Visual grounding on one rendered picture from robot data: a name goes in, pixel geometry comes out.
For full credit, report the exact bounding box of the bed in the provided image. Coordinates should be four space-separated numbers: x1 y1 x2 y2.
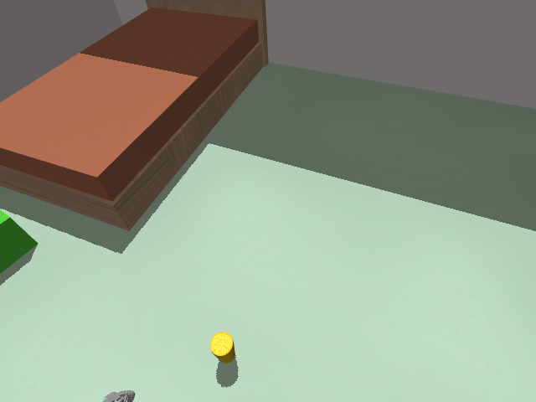
0 0 269 231

